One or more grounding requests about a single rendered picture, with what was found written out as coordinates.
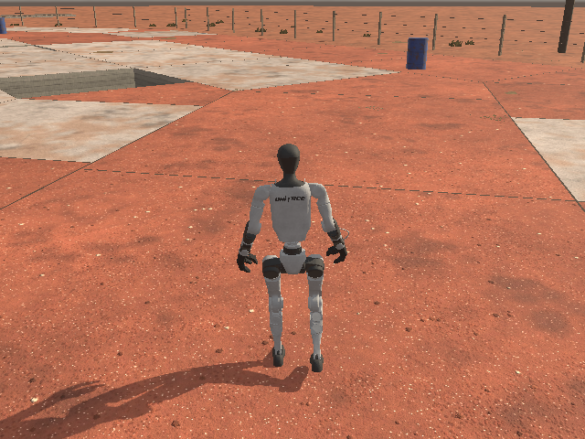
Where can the right robot upper arm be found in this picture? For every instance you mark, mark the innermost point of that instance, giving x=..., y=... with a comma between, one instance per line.
x=324, y=206

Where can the right robot hand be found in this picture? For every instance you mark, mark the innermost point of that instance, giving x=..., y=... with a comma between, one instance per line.
x=333, y=250

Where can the left robot hand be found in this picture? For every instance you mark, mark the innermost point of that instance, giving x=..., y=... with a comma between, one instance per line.
x=246, y=259

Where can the robot right foot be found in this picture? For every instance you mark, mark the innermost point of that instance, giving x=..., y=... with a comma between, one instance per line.
x=317, y=364

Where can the humanoid robot head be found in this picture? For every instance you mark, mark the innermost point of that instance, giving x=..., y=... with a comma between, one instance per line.
x=289, y=157

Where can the right robot forearm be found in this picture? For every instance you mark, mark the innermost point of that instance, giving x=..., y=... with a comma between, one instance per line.
x=336, y=237

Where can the left robot forearm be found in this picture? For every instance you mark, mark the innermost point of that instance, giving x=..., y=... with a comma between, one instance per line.
x=247, y=242

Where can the left robot upper arm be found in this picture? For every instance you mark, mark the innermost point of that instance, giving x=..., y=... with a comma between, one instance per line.
x=256, y=209

